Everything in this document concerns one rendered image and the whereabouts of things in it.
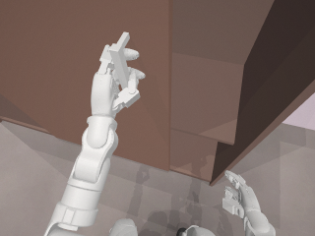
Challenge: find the left robot thigh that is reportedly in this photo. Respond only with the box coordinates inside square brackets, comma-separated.
[108, 218, 138, 236]

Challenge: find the wardrobe door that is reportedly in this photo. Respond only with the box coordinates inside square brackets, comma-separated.
[0, 93, 44, 129]
[0, 0, 173, 171]

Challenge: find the left robot hand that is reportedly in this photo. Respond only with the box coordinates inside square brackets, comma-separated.
[91, 44, 146, 119]

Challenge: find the right robot thigh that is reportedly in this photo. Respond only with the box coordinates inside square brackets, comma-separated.
[182, 226, 216, 236]

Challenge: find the right robot hand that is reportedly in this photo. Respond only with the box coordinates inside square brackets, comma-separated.
[222, 170, 261, 221]

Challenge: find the handle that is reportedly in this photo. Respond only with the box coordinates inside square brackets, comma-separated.
[109, 31, 139, 89]

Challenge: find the left robot forearm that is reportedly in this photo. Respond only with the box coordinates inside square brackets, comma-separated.
[43, 115, 119, 236]

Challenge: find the robot thigh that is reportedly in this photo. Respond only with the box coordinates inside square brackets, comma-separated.
[108, 218, 138, 236]
[182, 226, 216, 236]

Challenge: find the right robot forearm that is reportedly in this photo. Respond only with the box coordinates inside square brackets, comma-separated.
[243, 210, 276, 236]

